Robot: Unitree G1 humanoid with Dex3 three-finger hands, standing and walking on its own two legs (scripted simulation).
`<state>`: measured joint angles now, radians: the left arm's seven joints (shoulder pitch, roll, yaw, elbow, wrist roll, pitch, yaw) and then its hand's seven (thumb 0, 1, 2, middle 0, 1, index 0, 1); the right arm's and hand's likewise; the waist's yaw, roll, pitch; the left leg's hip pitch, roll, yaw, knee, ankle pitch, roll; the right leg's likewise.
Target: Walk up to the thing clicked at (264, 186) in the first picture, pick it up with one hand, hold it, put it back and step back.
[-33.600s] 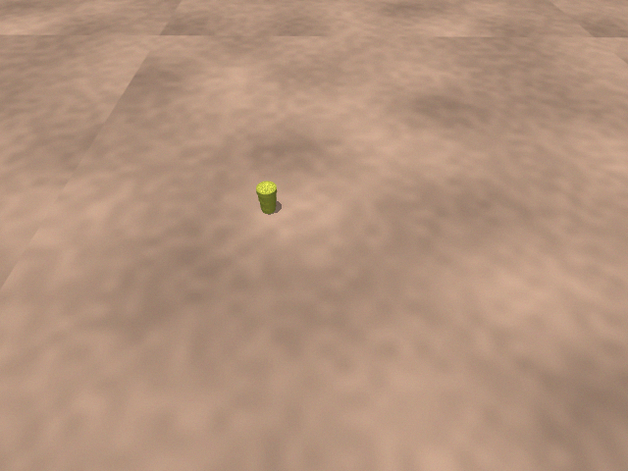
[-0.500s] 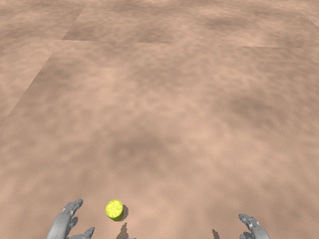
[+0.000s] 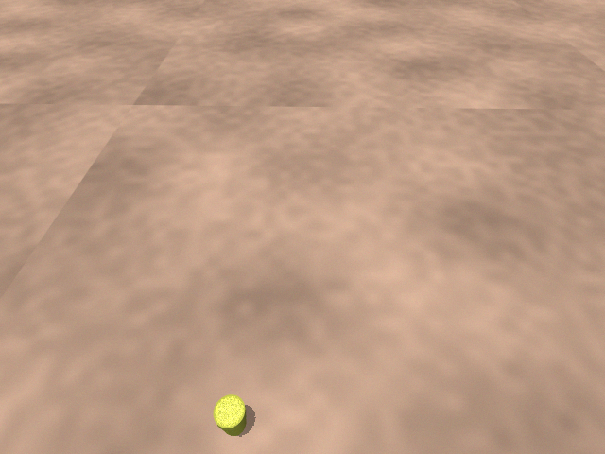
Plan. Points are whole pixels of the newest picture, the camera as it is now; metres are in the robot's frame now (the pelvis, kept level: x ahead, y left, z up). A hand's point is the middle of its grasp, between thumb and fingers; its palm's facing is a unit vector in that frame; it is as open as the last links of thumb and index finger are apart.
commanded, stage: stand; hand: left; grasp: from the side
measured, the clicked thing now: (232, 418) +0.38 +0.23 -0.71
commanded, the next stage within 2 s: step back in 1.60 s
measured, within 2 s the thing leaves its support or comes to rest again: neither
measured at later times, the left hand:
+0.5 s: hand out of the picture +0.06 +0.24 -0.15, palm faces -0.03 -0.94 -0.35, open 7.4 cm
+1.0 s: hand out of the picture +0.09 +0.24 -0.15, palm faces -0.03 -0.94 -0.35, open 7.4 cm
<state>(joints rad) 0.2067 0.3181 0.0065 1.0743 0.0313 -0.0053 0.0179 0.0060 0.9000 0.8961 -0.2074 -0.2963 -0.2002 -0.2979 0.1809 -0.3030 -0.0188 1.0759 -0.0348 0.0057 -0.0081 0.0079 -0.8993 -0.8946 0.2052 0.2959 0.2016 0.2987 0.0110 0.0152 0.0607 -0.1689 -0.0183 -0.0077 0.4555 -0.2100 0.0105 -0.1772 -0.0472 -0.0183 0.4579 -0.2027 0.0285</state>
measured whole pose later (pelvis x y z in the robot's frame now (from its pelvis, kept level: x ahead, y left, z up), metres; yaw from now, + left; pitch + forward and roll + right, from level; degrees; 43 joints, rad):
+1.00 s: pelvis +0.02 -0.01 +0.01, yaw -1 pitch -3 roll +0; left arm 0.10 0.32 0.01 1.16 0.02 -0.01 0.00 0.00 0.90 0.90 -0.21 -0.30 -0.20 -0.30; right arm 0.12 -0.34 -0.01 1.16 -0.02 -0.01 -0.01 0.01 -0.90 -0.89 0.20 0.30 0.20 0.30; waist 0.00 0.02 0.06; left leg -0.10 0.00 0.01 0.32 -0.17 0.00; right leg -0.12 -0.03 -0.01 0.33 -0.16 0.02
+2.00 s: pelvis -0.04 +0.03 -0.02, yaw -1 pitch -1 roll +0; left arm 0.02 0.42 0.06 0.90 0.02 0.06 0.03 0.00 0.90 0.90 -0.21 -0.30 -0.20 -0.30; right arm 0.15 -0.39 -0.07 0.97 -0.04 0.03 0.01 0.00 -0.90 -0.89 0.20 0.30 0.20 0.30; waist -0.02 -0.05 0.19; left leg -0.29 -0.05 0.00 0.69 -0.38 0.05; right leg -0.46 0.02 0.13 0.86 -0.48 -0.01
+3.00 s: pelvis -0.28 +0.02 -0.02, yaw -7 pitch -2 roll -1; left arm 0.19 0.41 0.09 0.81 0.02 0.07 0.00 0.00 0.90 0.90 -0.21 -0.30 -0.20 -0.30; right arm 0.13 -0.37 -0.04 0.81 -0.04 0.01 -0.02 0.01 -0.90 -0.89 0.21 0.30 0.21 0.30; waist 0.01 -0.02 0.19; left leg -0.38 0.05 0.00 0.63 -0.21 0.01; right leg -0.34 0.05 0.12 0.96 -0.50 0.02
